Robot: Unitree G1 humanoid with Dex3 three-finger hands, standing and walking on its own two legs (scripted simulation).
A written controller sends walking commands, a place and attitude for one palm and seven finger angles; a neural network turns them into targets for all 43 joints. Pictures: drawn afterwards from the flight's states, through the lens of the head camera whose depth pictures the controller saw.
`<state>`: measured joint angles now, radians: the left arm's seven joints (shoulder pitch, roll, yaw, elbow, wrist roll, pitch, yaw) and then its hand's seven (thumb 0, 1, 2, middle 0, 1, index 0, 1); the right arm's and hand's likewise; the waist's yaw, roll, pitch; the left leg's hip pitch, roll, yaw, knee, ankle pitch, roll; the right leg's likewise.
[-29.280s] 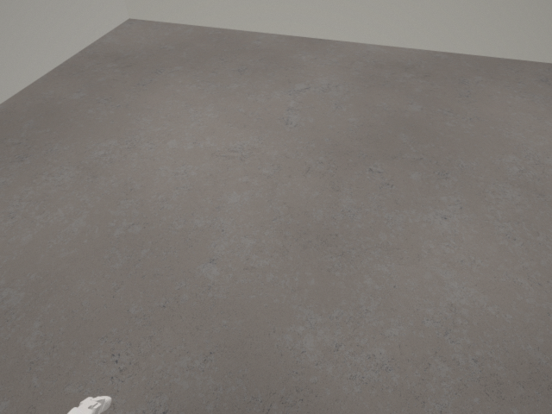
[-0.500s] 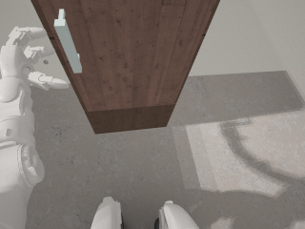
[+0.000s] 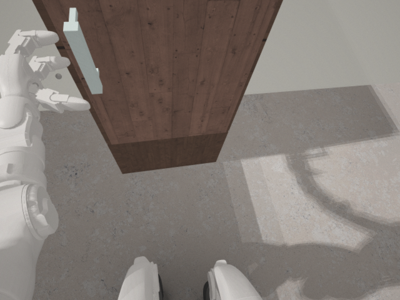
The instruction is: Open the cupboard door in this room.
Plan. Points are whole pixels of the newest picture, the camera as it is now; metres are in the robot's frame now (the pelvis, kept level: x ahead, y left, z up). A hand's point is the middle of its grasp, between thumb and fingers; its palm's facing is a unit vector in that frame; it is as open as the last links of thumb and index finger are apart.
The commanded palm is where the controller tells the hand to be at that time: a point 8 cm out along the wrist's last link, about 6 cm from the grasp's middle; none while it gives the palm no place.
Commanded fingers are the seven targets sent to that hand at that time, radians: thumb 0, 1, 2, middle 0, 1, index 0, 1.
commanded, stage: slide the fingers in behind the handle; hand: left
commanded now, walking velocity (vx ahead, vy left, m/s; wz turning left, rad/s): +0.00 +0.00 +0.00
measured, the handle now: (86, 55) +0.58 +0.18 +0.08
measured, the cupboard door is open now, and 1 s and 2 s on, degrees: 0 0 0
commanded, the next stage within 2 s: close the thumb around the handle in 1.66 s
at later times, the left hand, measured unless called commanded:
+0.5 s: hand (66, 79) +0.51 +0.20 +0.08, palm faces +0.09 -1.00 +0.00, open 14.0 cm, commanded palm +0.49 +0.24 +0.08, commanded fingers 0.00 -0.50 0.30 -0.30 -1.20 -0.30 -1.20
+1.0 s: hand (91, 75) +0.53 +0.17 +0.08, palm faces +0.10 -1.00 +0.00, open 14.0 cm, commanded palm +0.50 +0.21 +0.08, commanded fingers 0.00 -0.50 0.30 -0.30 -1.20 -0.30 -1.20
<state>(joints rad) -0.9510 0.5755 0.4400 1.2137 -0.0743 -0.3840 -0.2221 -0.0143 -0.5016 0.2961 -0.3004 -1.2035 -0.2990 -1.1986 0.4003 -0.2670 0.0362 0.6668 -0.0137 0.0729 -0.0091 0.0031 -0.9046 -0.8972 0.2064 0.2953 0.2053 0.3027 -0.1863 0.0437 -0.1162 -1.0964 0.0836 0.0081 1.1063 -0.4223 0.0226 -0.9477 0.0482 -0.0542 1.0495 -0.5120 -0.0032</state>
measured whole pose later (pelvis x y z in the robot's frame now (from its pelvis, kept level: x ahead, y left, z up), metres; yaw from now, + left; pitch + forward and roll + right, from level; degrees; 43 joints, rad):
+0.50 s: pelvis +0.01 +0.00 +0.00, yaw +1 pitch +22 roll -4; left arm -0.90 0.50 0.40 1.16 -0.08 -0.40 -0.19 -0.01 -0.50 0.30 -0.30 -1.20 -0.30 -1.20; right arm 0.37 -0.26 0.02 0.65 -0.01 0.07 0.00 0.00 -0.91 -0.90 0.21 0.30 0.20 0.30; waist -0.17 0.04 -0.13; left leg -1.06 0.08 0.00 1.10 -0.43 0.02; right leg -0.91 0.05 -0.06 1.04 -0.52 -0.01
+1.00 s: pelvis +0.00 -0.01 +0.00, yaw +0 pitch +23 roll -3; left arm -0.95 0.46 0.39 1.20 -0.06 -0.40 -0.10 -0.01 -0.50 0.30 -0.30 -1.20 -0.30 -1.20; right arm 0.40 -0.26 0.02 0.67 -0.03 0.06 0.02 0.00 -0.91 -0.90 0.21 0.30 0.20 0.30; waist -0.19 0.05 -0.13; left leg -1.09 0.08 0.01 1.11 -0.42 0.01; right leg -0.95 0.05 -0.05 1.07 -0.53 -0.02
